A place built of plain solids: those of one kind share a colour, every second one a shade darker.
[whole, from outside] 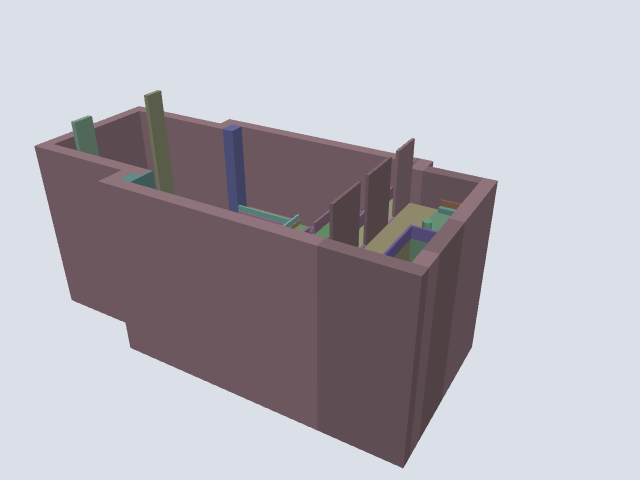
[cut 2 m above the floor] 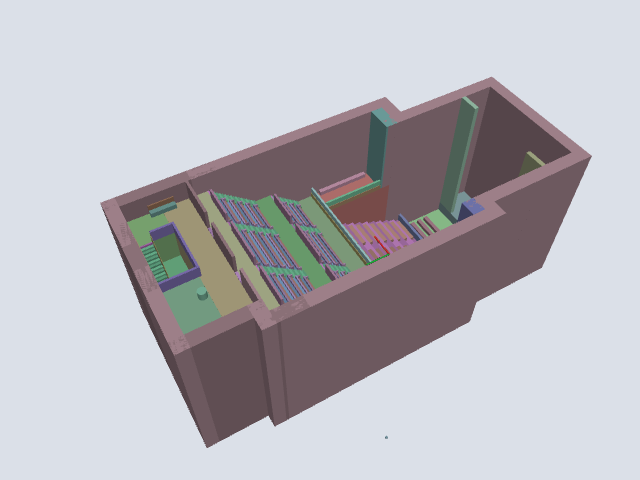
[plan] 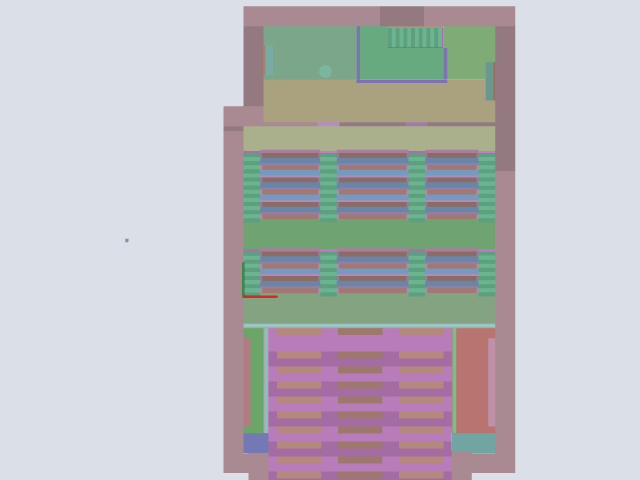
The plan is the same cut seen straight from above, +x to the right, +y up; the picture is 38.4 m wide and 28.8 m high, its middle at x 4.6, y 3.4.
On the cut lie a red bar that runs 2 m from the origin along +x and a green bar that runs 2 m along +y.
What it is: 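An old music hall's upper gallery; 10 rows of benches on tiers raked at 39 degrees, three risers of 200 mm to a row 0.73 m deep, in two banks with a cross gangway 1.55 m clear between them, a leaning rail along its front edge; 8 stepped aisles, 1.00 m broad, run down between the bench ends or along a side wall, the upper bank's to the cross gangway, the lower bank's to the front gangway, 1.60 m clear before the parapet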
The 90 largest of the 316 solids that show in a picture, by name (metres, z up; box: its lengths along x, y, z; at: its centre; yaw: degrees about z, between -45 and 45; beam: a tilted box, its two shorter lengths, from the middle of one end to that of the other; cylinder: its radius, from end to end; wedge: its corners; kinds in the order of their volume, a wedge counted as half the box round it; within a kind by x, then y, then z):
{
 "wall_plaster_1": {"box": [1.2, 14.61, 17.29], "at": [-0.59, -3.28, -5.44]},
 "wall_plaster_2": {"box": [1.2, 8.31, 17.29], "at": [-0.59, 5.78, -5.44]},
 "wall_plaster_3": {"box": [1.2, 3.88, 17.29], "at": [-0.59, 9.48, -5.44]},
 "wall_plaster_4": {"box": [2.4, 1.2, 17.29], "at": [0.01, 10.82, -5.44]},
 "wall_plaster_5": {"box": [2.7, 1.2, 17.29], "at": [0.16, -9.99, -5.44]},
 "wall_plaster_6": {"box": [1.2, 7.2, 17.29], "at": [0.61, 13.82, -5.44]},
 "wall_plaster_7": {"box": [1.2, 5.9, 17.29], "at": [0.91, -18.64, -5.44]},
 "wall_plaster_8": {"box": [1.2, 7.9, 17.29], "at": [0.91, -14.14, -5.44]},
 "wall_plaster_9": {"box": [1.2, 3.3, 17.29], "at": [0.91, -10.94, -5.44]},
 "wall_plaster_10": {"box": [1.2, 1.4, 17.29], "at": [0.91, -10.09, -5.44]},
 "wall_plaster_11": {"box": [1.2, 3.3, 17.29], "at": [0.91, -10.04, -5.44]},
 "wall_plaster_12": {"box": [3.25, 0.25, 19.98], "at": [2.84, 10.35, -4.09]},
 "wall_plaster_13": {"box": [8.19, 1.2, 17.29], "at": [4.1, 16.82, -5.44]},
 "wall_plaster_14": {"box": [13.4, 1.2, 17.29], "at": [7.01, -20.99, -5.44]},
 "wall_plaster_15": {"box": [4.0, 0.25, 19.98], "at": [7.76, 10.35, -4.09]},
 "wall_plaster_16": {"box": [7.43, 1.2, 17.29], "at": [9.51, 16.82, -5.44]},
 "wall_plaster_17": {"box": [4.05, 0.25, 19.98], "at": [13.09, 10.35, -4.09]},
 "wall_plaster_18": {"box": [1.2, 5.9, 17.29], "at": [13.11, -18.64, -5.44]},
 "wall_plaster_19": {"box": [1.2, 7.9, 17.29], "at": [13.11, -14.14, -5.44]},
 "wall_plaster_20": {"box": [1.2, 3.3, 17.29], "at": [13.11, -10.94, -5.44]},
 "wall_plaster_21": {"box": [1.2, 1.4, 17.29], "at": [13.11, -10.09, -5.44]},
 "wall_plaster_22": {"box": [1.2, 3.3, 17.29], "at": [13.11, -10.04, -5.44]},
 "wall_plaster_23": {"box": [5.48, 1.2, 17.29], "at": [13.57, 16.82, -5.44]},
 "wall_plaster_24": {"box": [3.8, 1.2, 17.29], "at": [14.41, -9.99, -5.44]},
 "wall_plaster_25": {"box": [1.2, 14.61, 17.29], "at": [15.71, -3.28, -5.44]},
 "wall_plaster_26": {"box": [1.2, 8.31, 17.29], "at": [15.71, 5.78, -5.44]},
 "wall_plaster_27": {"box": [1.2, 9.88, 17.29], "at": [15.71, 12.48, -5.44]},
 "floor_floorboards_1": {"box": [3.6, 0.73, 8.7], "at": [2.81, 0.87, -9.74]},
 "floor_floorboards_2": {"box": [3.6, 0.73, 9.3], "at": [2.81, 1.6, -9.44]},
 "floor_floorboards_3": {"box": [3.6, 0.73, 9.9], "at": [2.81, 2.34, -9.14]},
 "floor_floorboards_4": {"box": [3.6, 0.73, 11.09], "at": [2.81, 5.31, -8.54]},
 "floor_floorboards_5": {"box": [3.6, 0.73, 11.69], "at": [2.81, 6.05, -8.24]},
 "floor_floorboards_6": {"box": [3.6, 0.73, 12.29], "at": [2.81, 6.78, -7.94]},
 "floor_floorboards_7": {"box": [3.6, 0.73, 12.89], "at": [2.81, 7.52, -7.64]},
 "floor_floorboards_8": {"box": [3.6, 0.73, 13.49], "at": [2.81, 8.25, -7.34]},
 "floor_floorboards_9": {"box": [4.3, 0.73, 8.7], "at": [7.76, 0.87, -9.74]},
 "floor_floorboards_10": {"box": [4.3, 0.73, 9.3], "at": [7.76, 1.6, -9.44]},
 "floor_floorboards_11": {"box": [4.3, 0.73, 9.9], "at": [7.76, 2.34, -9.14]},
 "floor_floorboards_12": {"box": [4.3, 0.73, 11.09], "at": [7.76, 5.31, -8.54]},
 "floor_floorboards_13": {"box": [4.3, 0.73, 11.69], "at": [7.76, 6.05, -8.24]},
 "floor_floorboards_14": {"box": [4.3, 0.73, 12.29], "at": [7.76, 6.78, -7.94]},
 "floor_floorboards_15": {"box": [4.3, 0.73, 12.89], "at": [7.76, 7.52, -7.64]},
 "floor_floorboards_16": {"box": [4.3, 0.73, 13.49], "at": [7.76, 8.25, -7.34]},
 "floor_floorboards_17": {"box": [3.2, 0.73, 8.7], "at": [12.51, 0.87, -9.74]},
 "floor_floorboards_18": {"box": [3.2, 0.73, 9.3], "at": [12.51, 1.6, -9.44]},
 "floor_floorboards_19": {"box": [3.2, 0.73, 9.9], "at": [12.51, 2.34, -9.14]},
 "floor_floorboards_20": {"box": [3.2, 0.73, 11.09], "at": [12.51, 5.31, -8.54]},
 "floor_floorboards_21": {"box": [3.2, 0.73, 11.69], "at": [12.51, 6.05, -8.24]},
 "floor_floorboards_22": {"box": [3.2, 0.73, 12.29], "at": [12.51, 6.78, -7.94]},
 "floor_floorboards_23": {"box": [3.2, 0.73, 12.89], "at": [12.51, 7.52, -7.64]},
 "floor_floorboards_24": {"box": [3.2, 0.73, 13.49], "at": [12.51, 8.25, -7.34]},
 "floor_bay0a_tile_1": {"box": [13.9, 2.8, 14.09], "at": [8.16, 11.62, -7.04]},
 "floor_circ_carpet_1": {"box": [11.0, 0.9, 1.77], "at": [7.01, -10.94, -13.2]},
 "floor_circ_carpet_2": {"box": [11.0, 0.9, 2.19], "at": [7.01, -10.04, -12.99]},
 "floor_circ_carpet_3": {"box": [11.0, 0.9, 2.61], "at": [7.01, -9.14, -12.78]},
 "floor_circ_carpet_4": {"box": [11.0, 0.9, 3.03], "at": [7.01, -8.24, -12.57]},
 "floor_circ_carpet_5": {"box": [11.0, 0.9, 3.45], "at": [7.01, -7.34, -12.36]},
 "floor_circ_carpet_6": {"box": [11.0, 0.9, 3.87], "at": [7.01, -6.44, -12.15]},
 "floor_circ_carpet_7": {"box": [11.0, 0.9, 4.29], "at": [7.01, -5.54, -11.94]},
 "floor_circ_carpet_8": {"box": [11.0, 0.9, 4.71], "at": [7.01, -4.64, -11.73]},
 "floor_circ_carpet_9": {"box": [11.0, 0.9, 5.13], "at": [7.01, -3.74, -11.52]},
 "floor_circ_carpet_10": {"box": [11.0, 1.4, 5.55], "at": [7.01, -2.59, -11.31]},
 "floor_mid0a_lino_1": {"box": [15.1, 2.12, 10.49], "at": [7.56, 3.89, -8.84]},
 "floor_rear_lino_1": {"box": [15.1, 1.48, 14.09], "at": [7.56, 9.48, -7.04]},
 "floor_hall0a_lino_1": {"box": [15.1, 2.39, 8.1], "at": [7.56, -0.69, -10.04]},
 "floor_bay1a_tile_1": {"box": [5.79, 3.2, 14.09], "at": [4.1, 14.62, -7.04]},
 "floor_lob_concrete_1": {"box": [5.03, 3.2, 11.13], "at": [9.51, 14.62, -8.52]},
 "floor_slipe_lino_1": {"box": [2.6, 7.5, 8.1], "at": [13.81, -5.64, -10.04]},
 "floor_bay1b_tile_1": {"box": [3.08, 3.2, 14.09], "at": [13.57, 14.62, -7.04]},
 "floor_slipw_lino_1": {"box": [1.5, 7.5, 8.1], "at": [0.76, -5.64, -10.04]},
 "floor_stage_floorboards_1": {"box": [11.0, 3.5, 1.55], "at": [7.01, -18.64, -13.31]},
 "wall_slipende_plaster_1": {"box": [2.6, 1.2, 17.29], "at": [13.81, -8.79, -5.44]},
 "wall_slipendw_plaster_1": {"box": [1.5, 1.2, 17.29], "at": [0.76, -8.79, -5.44]},
 "floor_stalls_carpet_1": {"box": [11.0, 5.5, 0.4], "at": [7.01, -14.14, -13.88]},
 "wall_prose_plaster_1": {"box": [1.98, 0.45, 19.98], "at": [11.52, -17.11, -4.09]},
 "wall_prosw_plaster_1": {"box": [1.98, 0.45, 19.98], "at": [2.5, -17.11, -4.09]},
 "floor_sill_door_timber_1": {"box": [1.3, 0.25, 14.15], "at": [5.11, 10.35, -7.01]},
 "floor_sill_door_timber_2": {"box": [1.3, 0.25, 14.15], "at": [10.41, 10.35, -7.01]},
 "step_1": {"box": [1.0, 0.3, 3.44], "at": [0.51, 8.53, -1.92]},
 "step_2": {"box": [1.0, 0.3, 3.44], "at": [5.11, 8.53, -1.92]},
 "step_3": {"box": [1.0, 0.3, 3.44], "at": [10.41, 8.53, -1.92]},
 "step_4": {"box": [1.0, 0.3, 3.44], "at": [14.61, 8.53, -1.92]},
 "parapet_circ_plaster_1": {"box": [11.0, 0.3, 0.9], "at": [7.01, -11.24, -11.91]},
 "parapet_front_plaster_1": {"box": [15.1, 0.3, 0.55], "at": [7.56, -1.74, -5.76]},
 "rail_front_1": {"box": [15.1, 0.2, 0.6], "at": [7.56, -1.74, -5.18]},
 "wall_1": {"box": [3.26, 0.1, 4.11], "at": [10.28, 16.17, -0.95]},
 "rail_well_1": {"box": [5.44, 0.2, 1.1], "at": [9.51, 12.92, 0.55]},
 "form_slipe_timber_1": {"box": [0.42, 5.3, 0.49], "at": [14.9, -5.14, -5.79]},
 "form_slipw_timber_1": {"box": [0.42, 5.3, 0.49], "at": [0.22, -5.14, -5.79]},
 "parapet_slipw_plaster_1": {"box": [0.3, 6.3, 0.55], "at": [1.36, -5.04, -5.76]}
}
